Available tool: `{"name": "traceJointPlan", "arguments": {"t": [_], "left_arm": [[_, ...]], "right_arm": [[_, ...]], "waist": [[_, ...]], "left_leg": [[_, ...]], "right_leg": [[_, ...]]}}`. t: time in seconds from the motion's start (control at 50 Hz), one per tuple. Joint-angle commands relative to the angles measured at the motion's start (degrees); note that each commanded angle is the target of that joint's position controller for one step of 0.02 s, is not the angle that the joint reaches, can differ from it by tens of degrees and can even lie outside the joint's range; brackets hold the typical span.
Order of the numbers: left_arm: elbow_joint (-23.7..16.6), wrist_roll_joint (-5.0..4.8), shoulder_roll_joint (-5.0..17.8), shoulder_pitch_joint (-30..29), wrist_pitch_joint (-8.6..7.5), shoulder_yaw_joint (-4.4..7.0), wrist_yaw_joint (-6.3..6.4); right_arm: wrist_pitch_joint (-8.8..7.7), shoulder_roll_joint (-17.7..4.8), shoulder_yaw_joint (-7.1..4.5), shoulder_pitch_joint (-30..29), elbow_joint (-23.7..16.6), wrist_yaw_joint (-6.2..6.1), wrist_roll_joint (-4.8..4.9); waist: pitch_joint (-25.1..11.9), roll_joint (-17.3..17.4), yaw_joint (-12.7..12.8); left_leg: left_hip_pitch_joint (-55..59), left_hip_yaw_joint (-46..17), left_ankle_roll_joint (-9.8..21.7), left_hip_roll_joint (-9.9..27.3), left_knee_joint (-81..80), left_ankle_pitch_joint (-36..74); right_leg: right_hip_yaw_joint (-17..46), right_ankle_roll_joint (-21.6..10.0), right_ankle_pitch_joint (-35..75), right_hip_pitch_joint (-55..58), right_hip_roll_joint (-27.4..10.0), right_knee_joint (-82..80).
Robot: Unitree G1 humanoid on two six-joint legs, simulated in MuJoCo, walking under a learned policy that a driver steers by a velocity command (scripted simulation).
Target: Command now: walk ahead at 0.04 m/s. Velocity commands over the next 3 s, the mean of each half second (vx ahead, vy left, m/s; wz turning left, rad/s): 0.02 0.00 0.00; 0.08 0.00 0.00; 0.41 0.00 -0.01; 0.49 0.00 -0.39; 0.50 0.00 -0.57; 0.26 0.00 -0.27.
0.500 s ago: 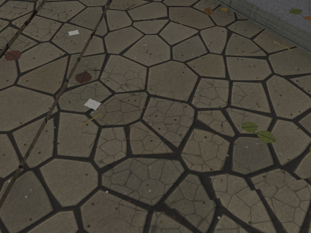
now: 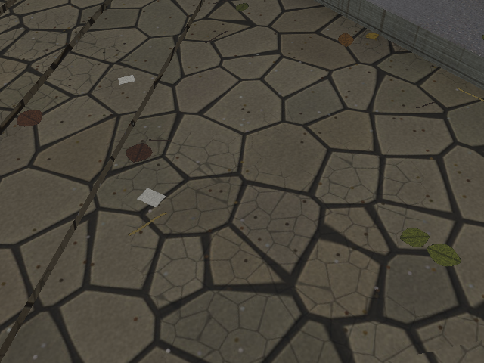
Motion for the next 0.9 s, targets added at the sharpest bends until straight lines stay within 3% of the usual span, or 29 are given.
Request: {"name": "traceJointPlan", "arguments": {"t": [0.02, 0.06, 0.08, 0.1, 0.12, 0.18, 0.34, 0.78, 0.8, 0.86, 0.9], "left_arm": [[-1.6, -0.35, 8.0, -0.1, 0.58, 1.80, 0.35], [-0.9, -0.58, 6.7, 1.9, 0.81, 1.80, 0.21], [-0.4, -1.13, 5.7, 3.6, 1.18, 2.04, 0.05], [0.7, -0.90, 6.1, 3.3, 1.37, 2.12, 0.15], [1.1, -0.71, 5.8, 3.6, 1.46, 2.25, 0.22], [2.4, -0.35, 5.4, 4.0, 1.43, 2.27, 0.07], [5.3, -0.48, 3.9, 4.7, 1.54, 1.95, 0.42], [8.9, -0.49, 1.4, 6.7, 1.76, 1.50, 0.97], [9.1, -0.46, 1.1, 7.0, 1.80, 1.43, 0.95], [8.0, -0.10, 2.3, 6.6, 2.28, 2.25, 0.66], [5.8, 0.55, 0.5, 3.8, 2.02, 2.10, 0.04]], "right_arm": [[-0.24, -2.2, 0.08, 7.2, 1.7, -0.51, -0.18], [-1.38, -3.9, 0.27, 7.6, 1.8, -0.56, -1.11], [-1.77, -5.0, 0.07, 5.6, 2.3, -0.28, -0.24], [-2.33, -2.9, 0.52, 5.0, 2.2, 0.03, 0.00], [-2.89, -2.5, 0.73, 5.0, 2.3, 0.08, 0.16], [-3.40, -2.6, 0.76, 5.2, 2.7, -0.35, 0.41], [-3.54, -1.6, 0.91, 7.3, 3.7, -0.55, 0.42], [-3.75, 1.0, 1.10, 10.5, 5.1, -0.82, 0.38], [-3.73, 1.1, 1.10, 11.2, 5.3, -0.80, 0.29], [-2.94, -1.9, -0.44, 11.9, 4.5, -0.61, 0.08], [-2.68, -3.1, -1.24, 15.7, 4.6, -0.53, 0.14]], "waist": [[-1.6, -6.1, -2.0], [0.0, -3.1, -0.9], [3.0, 2.3, 1.5], [2.9, 2.0, 0.7], [2.2, 2.2, 0.8], [1.2, 1.1, 1.1], [1.6, -1.3, 0.6], [2.8, -1.5, 0.6], [1.7, -1.4, 0.5], [4.6, 1.5, 0.0], [8.7, 5.0, -2.1]], "left_leg": [[9.7, 1.8, 1.0, -0.5, -11.1, 7.6], [12.4, -4.5, 2.1, 5.0, -16.0, 10.6], [5.4, -4.9, 3.1, 4.8, -15.4, 8.4], [1.6, -5.1, 2.9, 4.6, -17.2, 6.5], [0.3, -4.9, 2.5, 4.5, -18.2, 6.6], [1.4, -4.6, 2.4, 4.1, -18.8, 7.7], [2.5, -4.5, 2.9, 4.1, -19.0, 8.9], [2.9, -4.4, 3.4, 3.5, -19.4, 10.6], [3.3, -4.3, 3.5, 3.1, -20.0, 6.3], [0.3, -7.0, 6.4, 2.5, -20.9, -16.6], [1.8, -15.8, 10.1, 7.8, -25.9, -28.1]], "right_leg": [[14.2, -2.3, -10.4, -5.2, -13.7, -9.6], [14.3, 1.1, -14.4, -7.8, -11.6, -8.7], [10.5, 1.7, -9.6, -4.6, -8.1, -9.3], [9.4, 1.7, -5.6, 0.7, -7.7, -7.1], [9.2, 1.5, -3.3, 3.8, -7.9, -5.8], [9.4, 1.4, -1.4, 5.5, -8.4, -5.2], [8.9, 1.9, -0.1, 5.6, -8.4, -5.2], [8.6, 2.5, 1.7, 5.8, -8.9, -4.0], [8.3, 2.5, -1.9, 6.2, -8.4, -4.1], [5.0, 1.0, -20.6, 0.5, -4.0, 1.8], [2.1, 0.9, -22.6, -9.0, -1.7, 9.8]]}}
Next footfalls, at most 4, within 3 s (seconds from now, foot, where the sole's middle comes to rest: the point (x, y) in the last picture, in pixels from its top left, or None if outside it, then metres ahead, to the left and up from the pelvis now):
0.04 left None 0.04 0.13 -0.78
1.52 left None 0.46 0.09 -0.79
2.04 right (294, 289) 0.74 -0.10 -0.81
2.54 left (271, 199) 1.10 -0.05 -0.81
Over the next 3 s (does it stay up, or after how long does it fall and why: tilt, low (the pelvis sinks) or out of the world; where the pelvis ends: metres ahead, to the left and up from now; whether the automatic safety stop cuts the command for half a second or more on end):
stays up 1.02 -0.13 -0.04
